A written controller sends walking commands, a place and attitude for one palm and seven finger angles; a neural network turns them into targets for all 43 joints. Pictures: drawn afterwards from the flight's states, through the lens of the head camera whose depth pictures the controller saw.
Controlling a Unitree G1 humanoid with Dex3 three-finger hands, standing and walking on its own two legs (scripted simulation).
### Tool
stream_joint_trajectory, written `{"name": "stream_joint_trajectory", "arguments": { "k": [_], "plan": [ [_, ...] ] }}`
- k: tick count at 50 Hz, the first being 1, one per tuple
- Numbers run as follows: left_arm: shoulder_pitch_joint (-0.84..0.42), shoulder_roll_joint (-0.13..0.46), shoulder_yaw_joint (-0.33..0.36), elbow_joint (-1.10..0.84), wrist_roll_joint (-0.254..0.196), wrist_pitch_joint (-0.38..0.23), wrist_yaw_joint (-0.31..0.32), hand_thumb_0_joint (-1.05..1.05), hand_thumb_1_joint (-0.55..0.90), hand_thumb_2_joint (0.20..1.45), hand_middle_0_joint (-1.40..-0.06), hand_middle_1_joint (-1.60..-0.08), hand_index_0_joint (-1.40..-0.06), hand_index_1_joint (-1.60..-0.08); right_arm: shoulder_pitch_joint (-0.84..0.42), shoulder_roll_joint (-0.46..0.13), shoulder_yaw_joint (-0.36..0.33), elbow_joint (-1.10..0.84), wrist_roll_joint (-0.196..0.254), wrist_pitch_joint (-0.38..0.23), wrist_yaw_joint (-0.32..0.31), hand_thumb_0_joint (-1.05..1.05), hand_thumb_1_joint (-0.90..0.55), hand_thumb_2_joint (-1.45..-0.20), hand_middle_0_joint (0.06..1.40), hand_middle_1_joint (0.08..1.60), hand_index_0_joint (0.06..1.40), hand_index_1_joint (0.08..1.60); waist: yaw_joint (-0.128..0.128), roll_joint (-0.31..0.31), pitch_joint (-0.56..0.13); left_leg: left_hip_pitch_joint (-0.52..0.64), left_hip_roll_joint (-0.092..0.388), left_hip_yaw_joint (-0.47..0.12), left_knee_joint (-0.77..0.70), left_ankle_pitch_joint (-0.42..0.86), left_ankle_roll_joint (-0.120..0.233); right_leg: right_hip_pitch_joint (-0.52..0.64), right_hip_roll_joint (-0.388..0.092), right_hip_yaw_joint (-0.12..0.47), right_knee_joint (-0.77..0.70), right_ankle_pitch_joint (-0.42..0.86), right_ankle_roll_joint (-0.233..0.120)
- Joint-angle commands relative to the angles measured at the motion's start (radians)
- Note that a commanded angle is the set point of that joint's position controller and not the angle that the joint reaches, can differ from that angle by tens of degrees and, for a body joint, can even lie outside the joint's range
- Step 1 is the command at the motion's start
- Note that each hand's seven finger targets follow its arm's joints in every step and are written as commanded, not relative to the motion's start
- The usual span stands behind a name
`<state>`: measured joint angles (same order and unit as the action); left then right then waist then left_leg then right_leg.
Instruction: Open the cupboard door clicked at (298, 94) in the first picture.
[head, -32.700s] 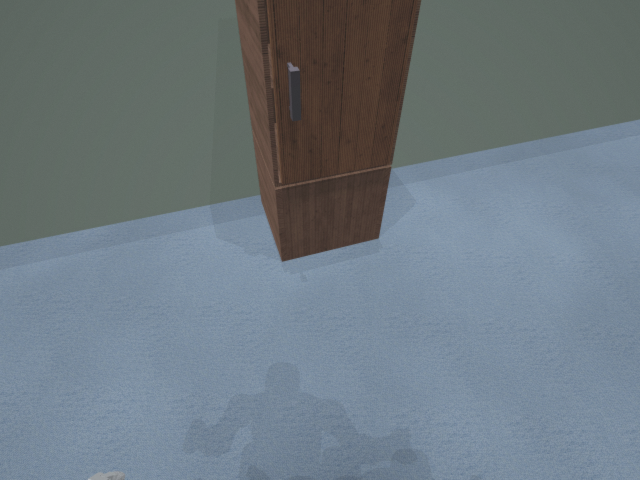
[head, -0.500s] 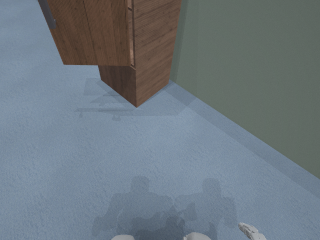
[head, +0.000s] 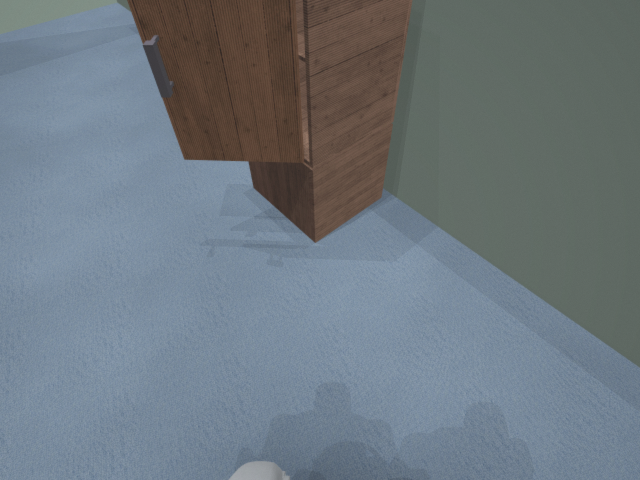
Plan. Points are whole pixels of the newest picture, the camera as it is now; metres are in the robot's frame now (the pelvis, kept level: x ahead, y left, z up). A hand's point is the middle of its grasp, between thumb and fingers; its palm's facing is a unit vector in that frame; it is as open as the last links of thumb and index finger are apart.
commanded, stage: take the last steps up to it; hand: left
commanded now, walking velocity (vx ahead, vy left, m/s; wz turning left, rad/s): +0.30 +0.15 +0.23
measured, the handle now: (161, 66) +1.04 +0.47 -0.02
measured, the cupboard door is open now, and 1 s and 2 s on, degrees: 46 46 46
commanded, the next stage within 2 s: come to a stop and stand still in 1.28 s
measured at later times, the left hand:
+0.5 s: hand out of the picture +0.13 +0.30 -0.17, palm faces +0.13 -0.97 -0.19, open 7.3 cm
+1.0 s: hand (155, 346) +0.34 +0.31 -0.16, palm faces +0.16 -0.96 -0.23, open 7.0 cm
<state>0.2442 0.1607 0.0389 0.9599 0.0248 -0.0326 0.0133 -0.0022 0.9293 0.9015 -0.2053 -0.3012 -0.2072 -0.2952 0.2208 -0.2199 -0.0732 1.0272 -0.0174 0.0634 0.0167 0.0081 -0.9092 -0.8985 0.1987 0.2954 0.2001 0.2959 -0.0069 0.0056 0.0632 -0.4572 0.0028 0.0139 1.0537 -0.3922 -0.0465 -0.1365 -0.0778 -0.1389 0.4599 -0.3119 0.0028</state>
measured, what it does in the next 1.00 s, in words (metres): walks ahead: left foot, then right foot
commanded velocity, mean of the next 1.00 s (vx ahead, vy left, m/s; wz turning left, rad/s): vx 0.30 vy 0.13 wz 0.04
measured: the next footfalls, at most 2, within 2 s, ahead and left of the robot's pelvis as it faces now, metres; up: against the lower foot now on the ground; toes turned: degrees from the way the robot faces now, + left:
left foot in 0.24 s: +0.12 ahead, +0.18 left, +0.00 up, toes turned +11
right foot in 0.78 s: +0.34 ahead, +0.02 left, +0.00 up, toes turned -3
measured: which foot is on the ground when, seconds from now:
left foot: up 0.00-0.22, down 0.24-0.80, up 0.82-1.00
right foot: down 0.00-0.24, up 0.26-0.76, down 0.78-1.00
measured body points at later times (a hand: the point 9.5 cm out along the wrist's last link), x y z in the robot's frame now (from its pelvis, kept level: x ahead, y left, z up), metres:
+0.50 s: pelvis +0.11 +0.11 +0.00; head +0.13 +0.12 +0.45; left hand +0.13 +0.36 -0.15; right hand +0.16 -0.12 -0.15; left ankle +0.08 +0.17 -0.74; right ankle +0.15 -0.02 -0.67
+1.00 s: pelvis +0.30 +0.11 +0.00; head +0.33 +0.11 +0.45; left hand +0.33 +0.36 -0.14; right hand +0.31 -0.11 -0.16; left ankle +0.31 +0.27 -0.67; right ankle +0.30 +0.02 -0.74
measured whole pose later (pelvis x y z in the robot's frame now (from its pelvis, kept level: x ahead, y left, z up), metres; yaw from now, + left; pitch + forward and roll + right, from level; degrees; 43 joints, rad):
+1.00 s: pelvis +0.30 +0.11 +0.00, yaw +6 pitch +0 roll +1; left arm 0.23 0.17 0.07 1.01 0.02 -0.08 0.02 -0.03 0.96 0.90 -0.20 -0.30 -0.21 -0.29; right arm 0.30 -0.16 -0.06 1.08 -0.02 -0.01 0.00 0.01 -0.91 -0.90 0.20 0.30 0.20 0.30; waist -0.01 0.00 0.06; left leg -0.51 0.09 0.02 0.98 -0.25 -0.03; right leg -0.17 -0.03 -0.15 0.41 -0.25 -0.04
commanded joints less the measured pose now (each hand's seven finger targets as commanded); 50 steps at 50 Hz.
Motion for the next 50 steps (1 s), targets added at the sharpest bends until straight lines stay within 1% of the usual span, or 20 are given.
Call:
{"name": "stream_joint_trajectory", "arguments": {
  "k": [1, 7, 9, 10, 11, 12, 13, 16, 19, 23, 34, 36, 37, 38, 39, 40, 42, 44, 47, 50],
  "plan": [
    [0.141, 0.185, 0.054, 0.011, 0.002, -0.024, 0.007, 0.000, 0.900, 0.900, -0.200, -0.300, -0.200, -0.300, -0.144, -0.031, -0.003, -0.114, -0.004, -0.038, 0.019, 0.000, -0.900, -0.900, 0.200, 0.300, 0.200, 0.300, 0.077, -0.154, 0.006, -0.180, 0.052, 0.013, -0.095, 0.030, -0.005, 0.145, -0.303, 0.197, -0.233, 0.227, -0.126],
    [0.142, 0.227, 0.064, 0.049, 0.009, -0.023, -0.002, 0.000, 0.900, 0.900, -0.200, -0.300, -0.200, -0.300, -0.182, -0.019, 0.011, -0.141, 0.001, -0.055, 0.036, 0.000, -0.900, -0.900, 0.200, 0.300, 0.200, 0.300, 0.072, -0.193, 0.019, -0.014, 0.035, 0.077, -0.361, 0.027, 0.020, 0.061, -0.313, 0.124, -0.207, 0.165, -0.110],
    [0.114, 0.237, 0.067, 0.053, 0.006, -0.018, -0.005, 0.000, 0.900, 0.900, -0.200, -0.300, -0.200, -0.300, -0.112, -0.030, 0.014, -0.123, 0.000, -0.066, 0.033, 0.000, -0.900, -0.900, 0.200, 0.300, 0.200, 0.300, 0.031, -0.174, 0.008, 0.155, -0.002, 0.129, -0.480, 0.080, 0.033, -0.023, -0.279, 0.075, -0.147, 0.153, -0.080],
    [0.086, 0.234, 0.069, 0.052, 0.004, -0.015, -0.008, 0.000, 0.900, 0.900, -0.200, -0.300, -0.200, -0.300, -0.020, -0.054, 0.008, -0.100, -0.003, -0.073, 0.027, 0.000, -0.900, -0.900, 0.200, 0.300, 0.200, 0.300, -0.020, -0.129, -0.020, 0.319, -0.022, 0.153, -0.565, 0.110, 0.041, -0.111, -0.249, 0.034, -0.050, 0.142, -0.054],
    [0.076, 0.200, 0.061, 0.037, 0.000, -0.010, -0.015, 0.000, 0.900, 0.900, -0.200, -0.300, -0.200, -0.300, 0.116, -0.127, -0.008, -0.059, -0.006, -0.080, 0.013, 0.000, -0.900, -0.900, 0.200, 0.300, 0.200, 0.300, -0.081, 0.020, -0.095, 0.526, 0.035, 0.080, -0.613, 0.074, 0.070, -0.218, -0.183, -0.041, 0.177, 0.134, -0.020],
    [0.064, 0.126, 0.046, -0.002, -0.010, -0.005, -0.025, 0.000, 0.900, 0.900, -0.200, -0.300, -0.200, -0.300, 0.259, -0.246, -0.041, -0.031, -0.022, -0.087, -0.002, 0.000, -0.900, -0.900, 0.200, 0.300, 0.200, 0.300, -0.134, 0.326, -0.149, 0.655, 0.319, -0.352, -0.718, 0.033, 0.184, -0.471, -0.020, -0.099, 0.516, -0.270, 0.040],
    [-0.030, 0.116, 0.034, -0.048, -0.003, -0.003, -0.018, 0.000, 0.900, 0.900, -0.200, -0.300, -0.200, -0.300, 0.323, -0.273, -0.039, -0.015, -0.016, -0.081, -0.019, 0.000, -0.900, -0.900, 0.200, 0.300, 0.200, 0.300, -0.155, 0.270, -0.144, 0.610, 0.401, -0.449, -0.801, 0.047, 0.271, -0.568, -0.006, 0.035, 0.711, -0.336, 0.011],
    [-0.037, 0.107, 0.033, -0.005, 0.000, 0.004, -0.023, 0.000, 0.900, 0.900, -0.200, -0.300, -0.200, -0.300, 0.117, -0.142, 0.001, -0.069, -0.009, -0.095, -0.038, 0.000, -0.900, -0.900, 0.200, 0.300, 0.200, 0.300, -0.048, 0.115, -0.010, 0.339, 0.322, -0.296, -0.859, -0.007, 0.249, -0.552, -0.082, 0.118, 0.805, -0.108, -0.010],
    [0.055, 0.081, 0.027, 0.038, 0.005, 0.019, -0.027, 0.000, 0.900, 0.900, -0.200, -0.300, -0.200, -0.300, 0.094, -0.085, 0.024, -0.057, -0.005, -0.120, -0.038, 0.000, -0.900, -0.900, 0.200, 0.300, 0.200, 0.300, 0.013, 0.095, -0.011, 0.312, 0.240, -0.139, -0.878, 0.225, 0.227, -0.476, -0.071, 0.099, 0.714, -0.002, 0.001],
    [0.008, 0.083, 0.028, 0.019, 0.003, 0.025, -0.024, 0.000, 0.900, 0.900, -0.200, -0.300, -0.200, -0.300, 0.144, -0.066, 0.023, -0.024, -0.001, -0.129, -0.036, 0.000, -0.900, -0.900, 0.200, 0.300, 0.200, 0.300, 0.020, 0.034, 0.000, 0.355, 0.234, -0.101, -0.903, 0.331, 0.249, -0.501, -0.066, 0.099, 0.605, 0.077, 0.011],
    [-0.224, 0.055, 0.015, -0.084, 0.000, 0.010, -0.028, 0.000, 0.900, 0.900, -0.200, -0.300, -0.200, -0.300, 0.304, -0.051, 0.037, 0.084, -0.014, -0.132, -0.045, 0.000, -0.900, -0.900, 0.200, 0.300, 0.200, 0.300, -0.026, 0.047, 0.055, 0.457, 0.231, -0.057, -0.806, 0.633, 0.237, -0.401, 0.000, 0.040, 0.263, 0.055, -0.036],
    [-0.132, 0.066, 0.021, -0.062, -0.001, 0.002, -0.026, 0.000, 0.900, 0.900, -0.200, -0.300, -0.200, -0.300, 0.296, -0.058, 0.038, 0.097, -0.011, -0.130, -0.047, 0.000, -0.900, -0.900, 0.200, 0.300, 0.200, 0.300, 0.022, 0.020, 0.018, 0.434, 0.198, -0.024, -0.681, 0.809, 0.203, -0.231, 0.050, 0.004, 0.166, 0.055, -0.058],
    [-0.005, 0.086, 0.030, -0.027, -0.001, -0.007, -0.023, 0.000, 0.900, 0.900, -0.200, -0.300, -0.200, -0.300, 0.276, -0.068, 0.035, 0.096, -0.002, -0.131, -0.048, 0.000, -0.900, -0.900, 0.200, 0.300, 0.200, 0.300, 0.080, 0.020, -0.046, 0.385, 0.162, 0.004, -0.535, 0.857, 0.168, -0.043, 0.057, 0.012, 0.081, 0.128, -0.073],
    [0.150, 0.148, 0.049, 0.017, 0.002, -0.019, -0.015, 0.000, 0.900, 0.900, -0.200, -0.300, -0.200, -0.300, 0.262, -0.060, 0.031, 0.084, 0.012, -0.136, -0.044, 0.000, -0.900, -0.900, 0.200, 0.300, 0.200, 0.300, 0.138, -0.044, -0.139, 0.193, 0.108, 0.040, -0.323, 0.720, 0.125, 0.250, -0.058, 0.152, 0.056, 0.194, -0.128],
    [0.286, 0.241, 0.074, 0.049, 0.002, -0.022, -0.005, 0.000, 0.900, 0.900, -0.200, -0.300, -0.200, -0.300, 0.288, -0.032, 0.030, 0.052, 0.023, -0.144, -0.040, 0.000, -0.900, -0.900, 0.200, 0.300, 0.200, 0.300, 0.156, -0.213, -0.254, -0.082, -0.046, 0.097, -0.010, 0.094, 0.068, 0.501, -0.362, 0.574, -0.052, 0.314, -0.260],
    [0.269, 0.247, 0.080, 0.051, -0.015, -0.021, 0.002, 0.000, 0.900, 0.900, -0.200, -0.300, -0.200, -0.300, 0.233, -0.057, 0.024, 0.036, 0.014, -0.133, -0.039, 0.000, -0.900, -0.900, 0.200, 0.300, 0.200, 0.300, 0.140, -0.193, -0.228, -0.143, -0.022, 0.007, 0.206, -0.178, 0.064, 0.398, -0.465, 0.688, -0.148, 0.337, -0.312],
    [0.107, 0.153, 0.053, 0.020, -0.016, -0.022, 0.010, 0.000, 0.900, 0.900, -0.200, -0.300, -0.200, -0.300, 0.106, -0.010, 0.018, 0.009, 0.000, -0.113, -0.030, 0.000, -0.900, -0.900, 0.200, 0.300, 0.200, 0.300, 0.079, -0.045, -0.009, -0.179, 0.080, -0.067, 0.197, -0.016, 0.059, 0.079, -0.363, 0.468, -0.200, 0.269, -0.236],
    [0.056, 0.085, 0.032, 0.020, -0.012, -0.038, 0.005, 0.000, 0.900, 0.900, -0.200, -0.300, -0.200, -0.300, 0.161, 0.041, 0.026, 0.033, -0.008, -0.088, -0.019, 0.000, -0.900, -0.900, 0.200, 0.300, 0.200, 0.300, 0.022, -0.124, 0.001, -0.098, 0.104, -0.033, 0.096, 0.081, 0.037, -0.052, -0.264, 0.265, -0.245, 0.300, -0.164],
    [0.074, 0.064, 0.041, 0.037, -0.004, -0.054, 0.000, 0.000, 0.900, 0.900, -0.200, -0.300, -0.200, -0.300, 0.177, 0.069, 0.018, 0.039, -0.011, -0.077, -0.007, 0.000, -0.900, -0.900, 0.200, 0.300, 0.200, 0.300, 0.000, -0.116, -0.024, -0.053, 0.101, 0.023, -0.051, 0.162, 0.013, -0.078, -0.206, 0.160, -0.262, 0.324, -0.145],
    [0.093, 0.098, 0.041, 0.062, -0.003, -0.060, -0.006, 0.000, 0.900, 0.900, -0.200, -0.300, -0.200, -0.300, 0.090, 0.067, 0.016, -0.003, -0.008, -0.080, 0.007, 0.000, -0.900, -0.900, 0.200, 0.300, 0.200, 0.300, 0.016, -0.114, -0.005, -0.069, 0.098, 0.050, -0.200, 0.210, 0.004, -0.045, -0.206, 0.145, -0.270, 0.322, -0.150]
  ]
}}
